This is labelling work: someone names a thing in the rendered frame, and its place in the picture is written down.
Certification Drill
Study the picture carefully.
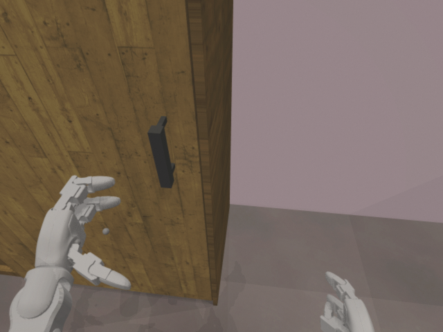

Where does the robot left forearm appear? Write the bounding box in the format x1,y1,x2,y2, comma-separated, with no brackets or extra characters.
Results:
9,266,74,332

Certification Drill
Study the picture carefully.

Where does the handle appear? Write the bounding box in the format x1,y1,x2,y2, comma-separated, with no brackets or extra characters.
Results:
147,116,175,188

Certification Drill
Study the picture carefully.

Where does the robot left hand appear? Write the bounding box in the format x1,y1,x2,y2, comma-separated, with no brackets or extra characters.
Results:
35,175,131,290

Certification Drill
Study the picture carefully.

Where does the robot right hand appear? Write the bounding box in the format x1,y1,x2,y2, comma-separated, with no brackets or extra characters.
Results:
320,271,374,332

